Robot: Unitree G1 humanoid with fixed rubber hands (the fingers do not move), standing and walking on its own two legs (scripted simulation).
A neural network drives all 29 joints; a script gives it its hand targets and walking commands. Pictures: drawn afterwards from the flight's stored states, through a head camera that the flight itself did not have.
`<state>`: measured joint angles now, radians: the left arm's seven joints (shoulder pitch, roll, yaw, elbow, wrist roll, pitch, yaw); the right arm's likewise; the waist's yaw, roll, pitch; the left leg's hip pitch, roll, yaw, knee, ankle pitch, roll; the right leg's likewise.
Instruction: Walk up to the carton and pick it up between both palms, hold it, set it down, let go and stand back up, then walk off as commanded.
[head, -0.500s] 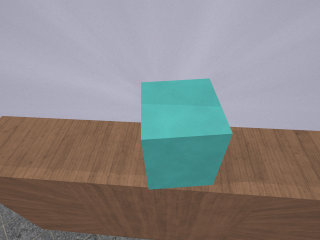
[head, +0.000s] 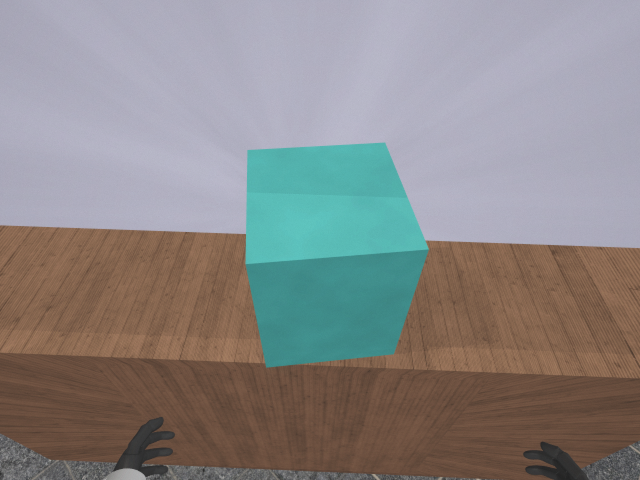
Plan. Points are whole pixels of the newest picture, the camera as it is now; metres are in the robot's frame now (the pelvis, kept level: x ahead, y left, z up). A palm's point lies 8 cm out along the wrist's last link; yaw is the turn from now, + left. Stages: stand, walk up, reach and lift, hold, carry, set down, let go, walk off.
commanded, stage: reach and lift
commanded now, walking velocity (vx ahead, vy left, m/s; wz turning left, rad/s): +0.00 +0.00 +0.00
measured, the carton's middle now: (324, 257) +0.43 +0.01 +0.03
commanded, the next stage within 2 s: none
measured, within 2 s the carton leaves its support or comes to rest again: neither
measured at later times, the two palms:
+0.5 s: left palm out of the picture +0.14 +0.24 -0.03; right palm out of the picture +0.13 -0.24 -0.04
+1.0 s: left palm (144, 463) +0.17 +0.21 +0.01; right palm (547, 468) +0.16 -0.22 +0.00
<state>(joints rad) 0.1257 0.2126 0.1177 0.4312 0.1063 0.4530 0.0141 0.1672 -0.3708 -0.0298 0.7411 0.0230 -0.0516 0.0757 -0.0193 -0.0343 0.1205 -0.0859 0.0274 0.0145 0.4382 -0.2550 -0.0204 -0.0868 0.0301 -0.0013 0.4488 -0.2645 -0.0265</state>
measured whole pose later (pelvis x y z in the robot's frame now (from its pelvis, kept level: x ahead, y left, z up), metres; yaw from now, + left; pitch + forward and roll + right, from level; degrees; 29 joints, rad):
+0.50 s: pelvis -0.01 +0.02 +0.01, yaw -1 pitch -5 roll +0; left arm 0.32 0.20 0.00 0.16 -0.06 0.34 0.10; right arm 0.31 -0.24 -0.12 0.35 0.03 0.08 0.09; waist 0.01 0.00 0.06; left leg -0.04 0.00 0.05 0.30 -0.16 0.00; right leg -0.06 0.01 0.03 0.33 -0.17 -0.01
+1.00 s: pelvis +0.01 +0.02 +0.01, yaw -2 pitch -3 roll +0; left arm 0.48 0.11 -0.07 -0.09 -0.05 0.13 0.16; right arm 0.44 -0.25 -0.06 0.12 0.20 -0.05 0.09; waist 0.03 0.00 0.05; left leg -0.03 0.02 0.05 0.27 -0.18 -0.01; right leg -0.03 0.02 0.04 0.27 -0.17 -0.01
